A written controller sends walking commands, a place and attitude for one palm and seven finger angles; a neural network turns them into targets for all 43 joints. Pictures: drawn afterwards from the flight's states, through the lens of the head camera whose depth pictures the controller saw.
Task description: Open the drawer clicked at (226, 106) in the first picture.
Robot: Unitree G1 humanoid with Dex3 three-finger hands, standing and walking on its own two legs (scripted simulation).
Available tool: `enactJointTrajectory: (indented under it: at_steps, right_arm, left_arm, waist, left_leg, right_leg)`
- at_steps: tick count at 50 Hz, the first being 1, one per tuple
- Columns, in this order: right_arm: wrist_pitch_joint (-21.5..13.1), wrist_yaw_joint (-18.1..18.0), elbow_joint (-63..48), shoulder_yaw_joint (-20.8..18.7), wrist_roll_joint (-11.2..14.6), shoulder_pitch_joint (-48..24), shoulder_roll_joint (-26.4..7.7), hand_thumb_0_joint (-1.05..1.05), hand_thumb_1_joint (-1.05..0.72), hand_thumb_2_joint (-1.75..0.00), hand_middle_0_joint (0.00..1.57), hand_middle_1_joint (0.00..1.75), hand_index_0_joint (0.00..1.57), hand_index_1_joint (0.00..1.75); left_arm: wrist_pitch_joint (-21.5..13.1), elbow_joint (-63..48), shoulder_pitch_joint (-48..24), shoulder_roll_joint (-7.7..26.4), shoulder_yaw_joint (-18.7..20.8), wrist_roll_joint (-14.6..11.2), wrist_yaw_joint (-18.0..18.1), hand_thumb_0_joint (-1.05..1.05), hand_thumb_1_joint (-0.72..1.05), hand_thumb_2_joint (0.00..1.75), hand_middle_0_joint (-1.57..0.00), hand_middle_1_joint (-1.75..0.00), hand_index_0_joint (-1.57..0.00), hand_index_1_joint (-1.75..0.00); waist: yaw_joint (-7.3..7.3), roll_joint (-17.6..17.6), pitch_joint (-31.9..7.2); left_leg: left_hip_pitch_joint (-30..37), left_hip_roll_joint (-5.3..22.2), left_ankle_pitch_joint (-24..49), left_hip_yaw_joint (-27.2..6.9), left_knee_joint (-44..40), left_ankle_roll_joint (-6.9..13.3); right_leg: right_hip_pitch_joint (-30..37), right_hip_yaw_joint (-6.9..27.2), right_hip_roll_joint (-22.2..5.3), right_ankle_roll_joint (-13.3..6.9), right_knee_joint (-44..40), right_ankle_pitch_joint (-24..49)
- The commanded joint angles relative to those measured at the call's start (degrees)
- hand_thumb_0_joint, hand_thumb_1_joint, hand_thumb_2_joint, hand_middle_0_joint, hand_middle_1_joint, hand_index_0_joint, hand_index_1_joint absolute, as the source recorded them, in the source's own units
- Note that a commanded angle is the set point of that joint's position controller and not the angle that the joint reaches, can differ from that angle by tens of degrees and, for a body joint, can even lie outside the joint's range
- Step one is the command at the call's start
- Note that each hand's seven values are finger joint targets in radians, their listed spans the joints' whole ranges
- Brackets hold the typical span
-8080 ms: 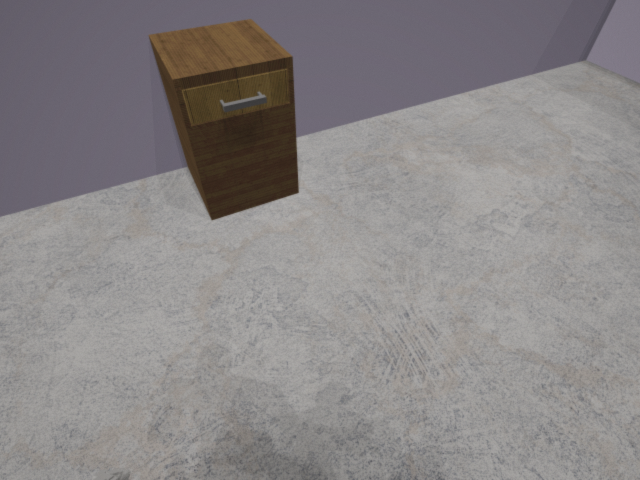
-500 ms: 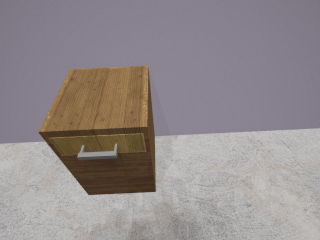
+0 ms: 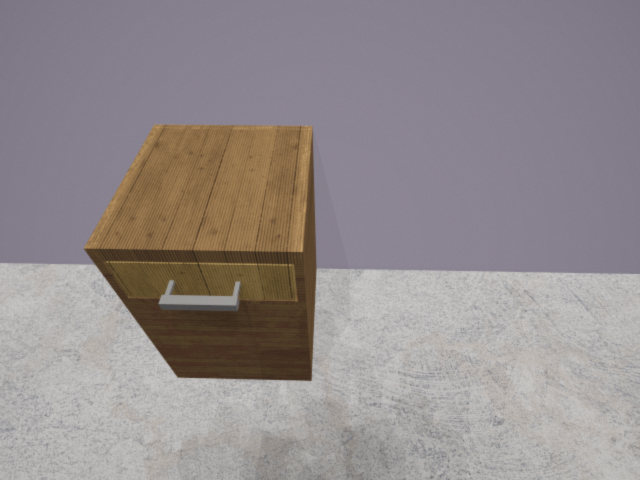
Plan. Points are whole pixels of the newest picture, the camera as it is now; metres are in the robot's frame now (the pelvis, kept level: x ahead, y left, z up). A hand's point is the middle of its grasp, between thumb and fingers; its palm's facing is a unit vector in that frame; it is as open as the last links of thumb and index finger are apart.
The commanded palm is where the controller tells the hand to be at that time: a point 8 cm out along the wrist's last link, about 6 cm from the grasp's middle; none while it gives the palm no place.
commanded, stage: look again from close up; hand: left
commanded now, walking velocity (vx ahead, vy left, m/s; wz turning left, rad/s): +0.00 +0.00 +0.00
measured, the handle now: (202, 294) +0.50 +0.30 -0.22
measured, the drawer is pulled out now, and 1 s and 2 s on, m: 0.00 0.00 0.00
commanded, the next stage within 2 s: raise the hand with hooked fingers in 0.46 s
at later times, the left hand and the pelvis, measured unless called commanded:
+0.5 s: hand out of the picture -0.01 +0.25 -0.18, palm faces -0.04 -0.98 -0.21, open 7.4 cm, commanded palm none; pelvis -0.02 +0.07 +0.00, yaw -3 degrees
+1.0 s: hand out of the picture +0.13 +0.26 -0.08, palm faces -0.10 -0.12 -0.99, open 8.7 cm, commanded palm +0.14 +0.28 -0.01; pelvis -0.03 +0.03 -0.04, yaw -4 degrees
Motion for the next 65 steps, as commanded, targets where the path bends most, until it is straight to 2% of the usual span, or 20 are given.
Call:
enactJointTrajectory:
  at_steps: [1,2,4,6,8,10,17,27,28,29,30,32,34,36,38,44,50,53,61,65]
  right_arm:
    - [-1.1,1.6,-8.4,-1.0,0.1,-0.9,-1.8,0.00,-0.90,-0.90,0.20,0.30,0.20,0.30]
    - [-1.7,1.7,-9.7,-1.1,0.4,-0.2,-1.6,0.00,-0.90,-0.90,0.20,0.30,0.20,0.30]
    - [-2.7,1.6,-10.4,-0.7,0.4,-0.2,-1.6,0.00,-0.90,-0.90,0.20,0.30,0.20,0.30]
    - [-2.9,1.2,-8.8,-0.6,0.1,5.5,-2.2,0.00,-0.90,-0.90,0.20,0.30,0.20,0.30]
    - [-3.2,0.8,-9.0,-0.9,-0.5,5.6,-6.7,0.00,-0.90,-0.90,0.20,0.30,0.20,0.30]
    - [-2.7,0.3,-9.7,-0.6,-0.5,2.8,-7.4,0.00,-0.90,-0.90,0.20,0.30,0.20,0.30]
    - [-2.3,1.1,-10.9,-0.4,-0.7,1.6,-7.8,0.00,-0.90,-0.90,0.20,0.30,0.20,0.30]
    - [-3.2,1.2,-8.5,0.2,-0.3,3.3,-8.6,0.00,-0.90,-0.90,0.20,0.30,0.20,0.30]
    - [-2.7,1.7,-11.4,0.0,0.4,0.3,-10.9,0.00,-0.90,-0.90,0.20,0.30,0.20,0.30]
    - [-11.0,-0.1,-30.3,-1.8,3.5,3.0,-17.7,0.00,-0.90,-0.90,0.20,0.30,0.20,0.30]
    - [-16.7,-2.4,-26.3,-0.2,2.2,-1.8,-13.7,0.00,-0.90,-0.90,0.20,0.30,0.20,0.30]
    - [-19.2,-2.3,-23.7,-1.5,2.6,-1.7,-9.9,0.00,-0.90,-0.90,0.20,0.30,0.20,0.30]
    - [-17.4,-1.4,-28.0,-2.8,-0.2,-4.8,-13.5,0.00,-0.90,-0.90,0.20,0.30,0.20,0.30]
    - [-13.6,0.2,-33.8,-2.8,-2.0,-8.2,-13.4,0.00,-0.90,-0.90,0.20,0.30,0.20,0.30]
    - [-8.7,1.4,-37.0,-3.5,-2.8,-11.1,-12.4,0.00,-0.90,-0.90,0.20,0.30,0.20,0.30]
    - [-1.2,5.4,-43.5,-3.6,-2.2,-16.3,-11.7,0.00,-0.90,-0.90,0.20,0.30,0.20,0.30]
    - [0.4,3.8,-43.8,-4.5,-4.1,-14.9,-11.2,0.00,-0.90,-0.90,0.20,0.30,0.20,0.30]
    - [0.0,3.2,-42.8,-4.0,-3.6,-15.3,-11.4,0.00,-0.90,-0.90,0.20,0.30,0.20,0.30]
    - [1.3,2.1,-43.1,-1.4,-1.7,-16.5,-10.8,0.00,-0.90,-0.90,0.20,0.30,0.20,0.30]
    - [0.9,2.0,-42.2,-1.0,-1.9,-15.7,-10.5,0.00,-0.90,-0.90,0.20,0.30,0.20,0.30]
  left_arm:
    - [-3.6,-2.5,9.4,11.5,2.0,1.4,2.3,0.00,0.90,0.90,-0.20,-0.30,-0.20,-0.30]
    - [-3.4,-4.1,7.5,11.1,1.7,1.7,1.9,0.00,0.90,0.90,-0.20,-0.30,-0.20,-0.30]
    - [-3.0,-6.3,6.3,10.7,1.3,1.7,1.6,0.00,0.90,0.90,-0.20,-0.30,-0.20,-0.30]
    - [-2.0,-7.7,3.2,11.1,1.2,1.1,1.4,0.00,0.90,0.90,-0.20,-0.30,-0.20,-0.30]
    - [-0.6,-7.9,5.7,7.9,0.7,0.4,1.4,0.00,0.90,0.90,-0.20,-0.30,-0.20,-0.30]
    - [0.2,-7.1,6.0,7.2,-0.1,0.7,1.0,0.00,0.90,0.90,-0.20,-0.30,-0.20,-0.30]
    - [0.9,-7.3,3.0,9.9,-0.3,1.0,-0.2,0.00,0.90,0.90,-0.20,-0.30,-0.20,-0.30]
    - [0.3,-6.6,1.9,10.9,-0.4,0.6,-0.5,0.00,0.90,0.90,-0.20,-0.30,-0.20,-0.30]
    - [-0.6,-5.7,2.1,11.5,-0.9,1.2,1.8,0.00,0.90,0.90,-0.20,-0.30,-0.20,-0.30]
    - [-9.2,-90.7,-40.4,32.8,2.8,12.7,3.8,0.00,0.88,0.89,-0.20,-0.32,-0.20,-0.32]
    - [-5.5,-76.8,-14.1,29.2,3.6,13.6,8.0,0.00,0.85,0.88,-0.20,-0.33,-0.20,-0.33]
    - [4.0,-68.2,5.1,9.0,-8.7,16.0,11.0,0.00,0.81,0.86,-0.21,-0.36,-0.21,-0.36]
    - [3.4,-69.6,-0.9,20.1,-2.5,28.4,15.3,0.00,0.76,0.84,-0.21,-0.39,-0.21,-0.39]
    - [3.4,-63.5,8.7,20.7,0.3,39.8,18.2,0.00,0.71,0.82,-0.21,-0.42,-0.21,-0.42]
    - [2.7,-56.8,16.4,16.4,-2.7,50.3,21.3,0.00,0.67,0.80,-0.22,-0.45,-0.22,-0.45]
    - [-2.8,-64.6,16.1,22.4,3.4,62.1,26.0,0.00,0.53,0.74,-0.23,-0.54,-0.23,-0.54]
    - [-6.1,-79.0,-7.4,28.3,8.2,62.7,32.6,0.00,0.39,0.68,-0.24,-0.63,-0.24,-0.63]
    - [-6.0,-77.0,-10.6,27.5,5.8,61.1,32.0,0.00,0.32,0.65,-0.24,-0.68,-0.24,-0.68]
    - [3.1,-71.8,-3.8,28.1,3.6,55.9,20.6,0.00,0.13,0.57,-0.25,-0.80,-0.25,-0.80]
    - [1.4,-72.7,-2.0,30.0,6.1,55.6,17.1,0.00,0.04,0.53,-0.26,-0.86,-0.26,-0.86]
  waist:
    - [-0.41,-9.6,0.0]
    - [-0.67,-8.5,-2.6]
    - [-0.28,-6.6,-5.4]
    - [-3.03,-4.3,-6.3]
    - [-0.36,2.6,-4.8]
    - [0.49,8.8,0.8]
    - [0.46,3.2,5.3]
    - [0.33,0.0,-0.8]
    - [0.00,-3.6,4.3]
    - [-5.02,12.6,-23.0]
    - [-0.15,18.9,-24.8]
    - [-2.24,10.4,-10.7]
    - [-2.43,2.4,-7.0]
    - [1.90,-0.3,-11.3]
    - [3.62,-12.9,-5.4]
    - [7.26,-8.5,-12.3]
    - [1.83,2.9,-23.3]
    - [-0.27,3.5,-20.6]
    - [2.23,-4.5,-18.8]
    - [3.63,-5.1,-18.1]
  left_leg:
    - [-13.5,-3.2,-5.3,0.3,22.6,5.6]
    - [-13.9,-3.7,-6.6,0.3,19.9,5.6]
    - [-9.9,-6.0,-6.1,2.8,11.6,5.4]
    - [-2.0,-6.2,5.5,2.9,0.5,5.7]
    - [2.4,3.1,27.6,-5.9,0.7,9.5]
    - [-1.7,4.7,25.8,-8.4,-1.5,11.4]
    - [-6.9,0.9,-1.8,-8.5,-9.9,9.3]
    - [-0.5,0.4,8.7,-6.6,-9.3,8.8]
    - [-5.1,1.1,19.7,-4.7,-0.3,6.7]
    - [13.8,-4.4,28.5,-4.5,-3.2,6.1]
    - [20.3,-0.3,34.0,-7.1,-3.0,3.2]
    - [5.8,-1.5,20.1,-6.9,-6.3,1.8]
    - [-5.5,-3.9,7.3,-5.4,0.5,4.4]
    - [-13.0,-7.1,2.8,-2.9,4.8,5.1]
    - [-21.3,-7.6,-1.7,-0.9,8.0,4.9]
    - [-24.4,-8.9,2.2,0.8,12.7,6.0]
    - [-16.3,-9.3,5.2,-1.1,21.7,7.2]
    - [-17.2,-9.3,2.8,-1.3,23.4,7.5]
    - [-19.6,-9.5,7.5,-0.2,15.3,7.2]
    - [-18.2,-9.6,9.7,0.0,12.0,6.9]
  right_leg:
    - [0.4,10.3,-16.4,5.9,1.7,77.7]
    - [2.9,8.7,-14.5,0.5,3.5,69.9]
    - [2.6,9.0,-13.4,-3.0,4.9,62.4]
    - [-0.8,7.4,-11.2,-1.9,8.7,48.9]
    - [-9.5,5.9,-6.3,1.2,8.3,17.1]
    - [-10.8,4.4,-4.1,2.0,5.2,0.9]
    - [-11.1,5.8,-5.3,2.0,2.4,2.2]
    - [-8.9,6.2,-7.2,2.7,0.7,6.6]
    - [-11.4,7.4,-8.4,3.4,-0.8,11.1]
    - [-13.4,6.7,-1.8,0.6,6.9,18.8]
    - [-19.9,2.6,-2.7,0.9,14.2,4.6]
    - [-27.4,3.0,-2.1,2.5,18.1,-3.9]
    - [-27.3,2.7,-1.3,1.2,11.5,-0.8]
    - [-24.1,6.7,-0.2,-0.3,9.3,-2.1]
    - [-30.1,8.9,0.6,-0.8,10.8,-8.9]
    - [-25.5,14.1,-1.5,-1.2,14.3,3.7]
    - [-33.1,17.7,-2.1,-0.7,18.8,8.8]
    - [-35.2,16.5,-2.1,0.1,18.1,6.8]
    - [-15.3,16.8,-3.3,2.8,12.9,26.8]
    - [-9.9,15.8,-4.0,3.7,12.6,36.3]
